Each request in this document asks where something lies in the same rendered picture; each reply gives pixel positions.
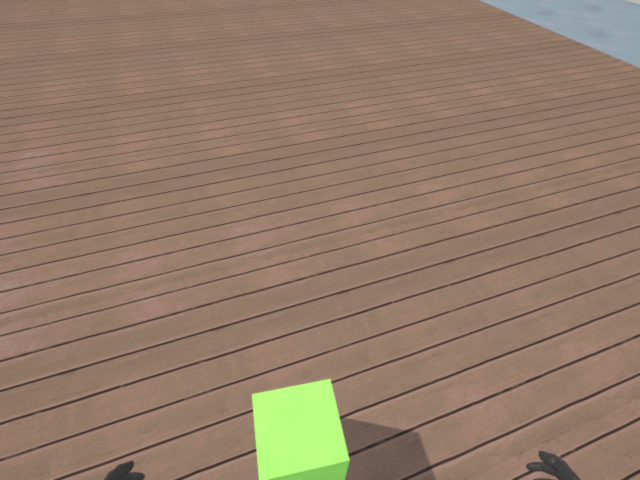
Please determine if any carton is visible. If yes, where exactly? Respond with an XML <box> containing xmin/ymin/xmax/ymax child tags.
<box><xmin>252</xmin><ymin>379</ymin><xmax>350</xmax><ymax>480</ymax></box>

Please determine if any robot right hand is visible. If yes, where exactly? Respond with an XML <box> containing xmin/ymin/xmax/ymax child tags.
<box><xmin>526</xmin><ymin>451</ymin><xmax>581</xmax><ymax>480</ymax></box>

